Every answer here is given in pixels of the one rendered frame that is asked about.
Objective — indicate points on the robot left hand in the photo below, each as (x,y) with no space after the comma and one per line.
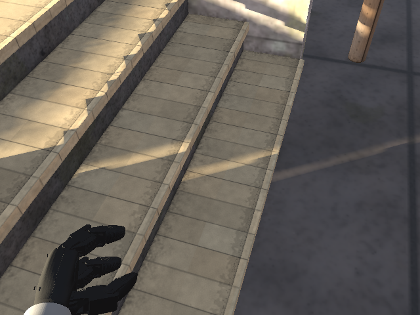
(64,273)

